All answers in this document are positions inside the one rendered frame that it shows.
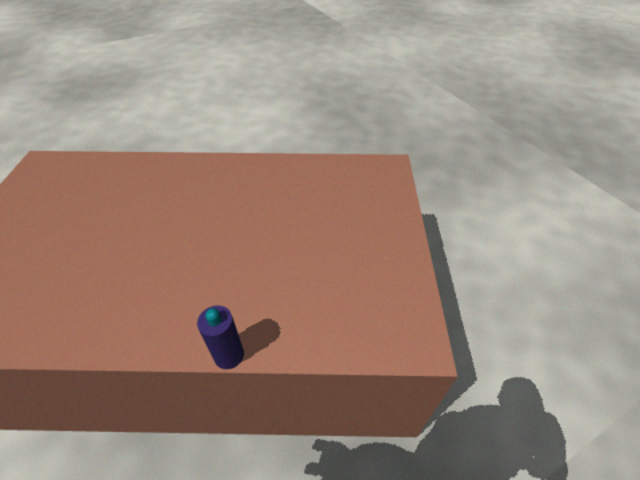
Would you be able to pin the bottle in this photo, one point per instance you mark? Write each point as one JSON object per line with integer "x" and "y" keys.
{"x": 219, "y": 332}

